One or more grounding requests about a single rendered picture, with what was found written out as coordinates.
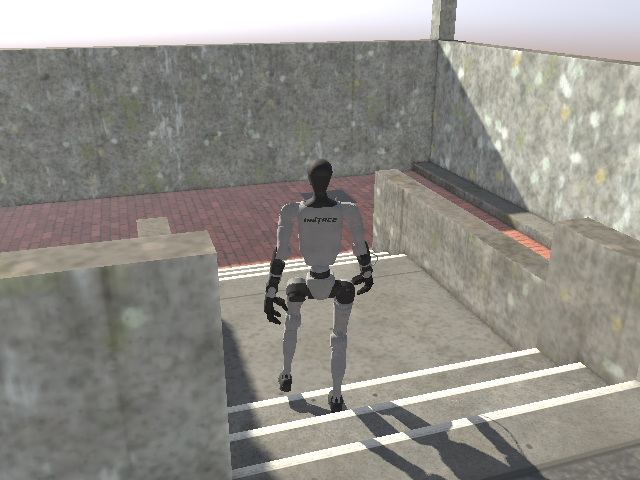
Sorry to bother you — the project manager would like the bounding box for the robot right forearm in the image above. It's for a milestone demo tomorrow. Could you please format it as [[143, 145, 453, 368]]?
[[356, 241, 373, 278]]

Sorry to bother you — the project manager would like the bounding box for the robot left forearm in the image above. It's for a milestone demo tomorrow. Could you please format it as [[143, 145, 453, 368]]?
[[265, 245, 285, 298]]

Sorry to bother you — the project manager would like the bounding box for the left robot upper arm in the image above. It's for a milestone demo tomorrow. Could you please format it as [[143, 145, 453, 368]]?
[[275, 202, 299, 260]]

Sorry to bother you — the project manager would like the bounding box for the right robot hand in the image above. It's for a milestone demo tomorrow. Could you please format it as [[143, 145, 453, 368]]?
[[351, 273, 374, 295]]

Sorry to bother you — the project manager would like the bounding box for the right robot thigh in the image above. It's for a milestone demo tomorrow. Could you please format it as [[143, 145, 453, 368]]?
[[330, 279, 355, 351]]

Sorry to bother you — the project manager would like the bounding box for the right robot upper arm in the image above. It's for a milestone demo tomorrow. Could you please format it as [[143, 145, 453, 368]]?
[[341, 202, 367, 256]]

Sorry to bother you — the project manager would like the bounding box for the left robot hand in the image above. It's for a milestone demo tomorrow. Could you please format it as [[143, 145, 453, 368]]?
[[264, 295, 288, 325]]

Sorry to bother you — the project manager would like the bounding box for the right robot foot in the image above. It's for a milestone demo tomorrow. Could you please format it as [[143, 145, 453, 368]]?
[[328, 390, 343, 413]]

